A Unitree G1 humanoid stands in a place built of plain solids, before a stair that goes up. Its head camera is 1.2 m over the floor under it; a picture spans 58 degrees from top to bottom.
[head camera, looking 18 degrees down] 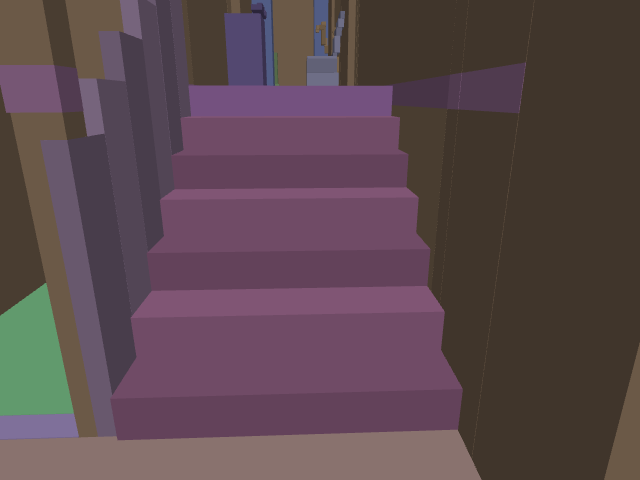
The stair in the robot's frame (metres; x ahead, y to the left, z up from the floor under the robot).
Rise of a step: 0.18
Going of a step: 0.26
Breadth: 1.28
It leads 2 degrees to the left of straight ahead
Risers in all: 7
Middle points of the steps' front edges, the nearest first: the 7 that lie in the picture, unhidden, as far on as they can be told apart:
1.32 0.11 0.19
1.58 0.12 0.37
1.84 0.13 0.55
2.10 0.14 0.73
2.36 0.16 0.92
2.62 0.17 1.10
2.88 0.18 1.28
